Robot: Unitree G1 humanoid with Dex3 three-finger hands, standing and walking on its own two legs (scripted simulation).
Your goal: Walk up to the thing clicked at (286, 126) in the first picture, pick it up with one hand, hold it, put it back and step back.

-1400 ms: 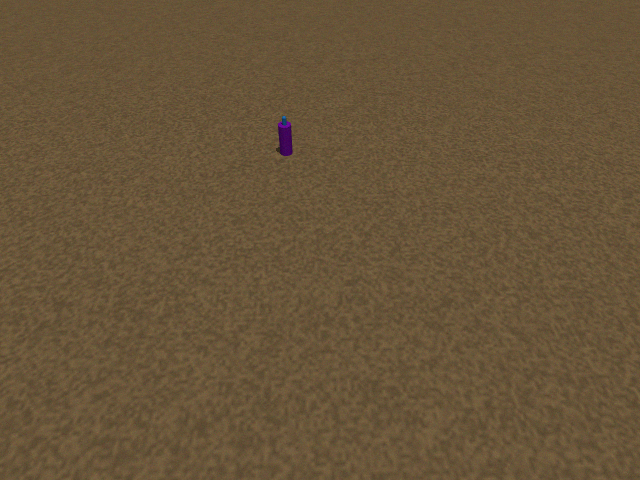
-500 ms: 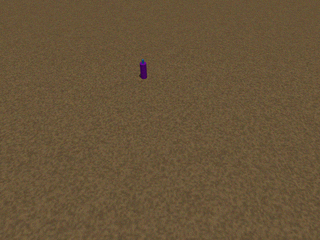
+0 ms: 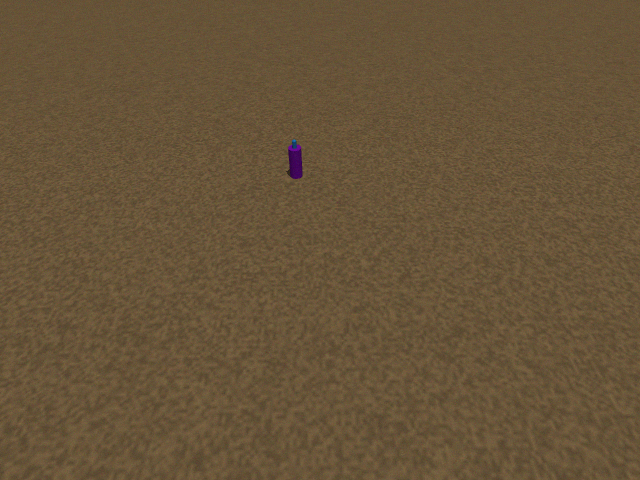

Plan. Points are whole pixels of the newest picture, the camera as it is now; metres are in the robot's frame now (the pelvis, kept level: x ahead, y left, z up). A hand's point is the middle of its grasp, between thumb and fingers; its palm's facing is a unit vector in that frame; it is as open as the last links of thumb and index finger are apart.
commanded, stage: walk up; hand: left
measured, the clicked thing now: (295, 158) +1.82 +0.26 -0.66
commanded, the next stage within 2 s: none
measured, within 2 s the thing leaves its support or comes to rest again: neither
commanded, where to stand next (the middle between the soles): +1.48 +0.04 m, yaw +1 degrees
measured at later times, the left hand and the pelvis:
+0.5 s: hand (155, 390) +0.31 +0.29 -0.13, palm faces -0.05 -0.94 -0.33, open 7.4 cm; pelvis +0.24 +0.03 +0.00, yaw -1 degrees
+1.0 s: hand (212, 284) +0.52 +0.25 -0.12, palm faces +0.05 -0.92 -0.39, open 7.4 cm; pelvis +0.51 -0.03 +0.01, yaw +3 degrees
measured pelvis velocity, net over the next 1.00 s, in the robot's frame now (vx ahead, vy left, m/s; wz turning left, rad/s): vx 0.51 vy -0.03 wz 0.04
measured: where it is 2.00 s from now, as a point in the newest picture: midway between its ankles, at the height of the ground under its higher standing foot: (342, 296)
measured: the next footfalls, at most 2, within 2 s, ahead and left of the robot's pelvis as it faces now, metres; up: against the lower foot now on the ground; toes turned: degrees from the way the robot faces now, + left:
left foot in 0.24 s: +0.30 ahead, +0.14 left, +0.00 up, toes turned +6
right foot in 0.68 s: +0.50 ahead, -0.14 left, +0.00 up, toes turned -7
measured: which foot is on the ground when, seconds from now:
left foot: up 0.00-0.22, down 0.24-0.70, up 0.72-1.00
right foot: down 0.00-0.28, up 0.30-0.66, down 0.68-1.00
